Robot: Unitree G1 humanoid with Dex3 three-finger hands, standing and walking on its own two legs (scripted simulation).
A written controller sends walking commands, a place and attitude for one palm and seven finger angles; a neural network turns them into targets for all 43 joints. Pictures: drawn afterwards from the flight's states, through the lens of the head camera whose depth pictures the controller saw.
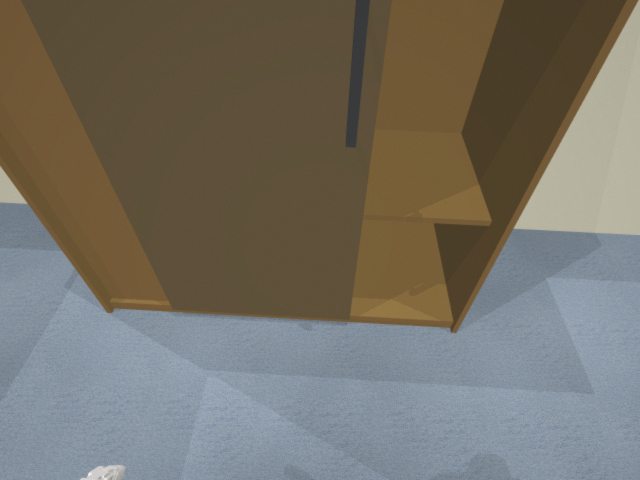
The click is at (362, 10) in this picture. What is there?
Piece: wardrobe's sliding door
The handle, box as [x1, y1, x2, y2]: [346, 0, 369, 147]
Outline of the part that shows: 369,0 356,0 346,132 346,146 355,147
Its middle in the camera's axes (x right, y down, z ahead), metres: +0.06 -0.29 +0.69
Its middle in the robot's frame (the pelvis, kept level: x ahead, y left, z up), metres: +0.74 -0.02 +0.17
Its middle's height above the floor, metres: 0.94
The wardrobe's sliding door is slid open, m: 0.37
